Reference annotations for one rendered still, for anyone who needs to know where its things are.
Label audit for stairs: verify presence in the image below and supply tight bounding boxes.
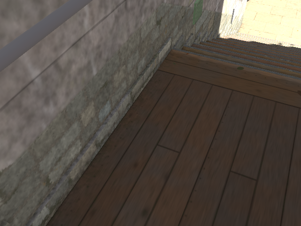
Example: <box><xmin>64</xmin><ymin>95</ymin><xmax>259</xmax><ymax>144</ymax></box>
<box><xmin>182</xmin><ymin>33</ymin><xmax>301</xmax><ymax>78</ymax></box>

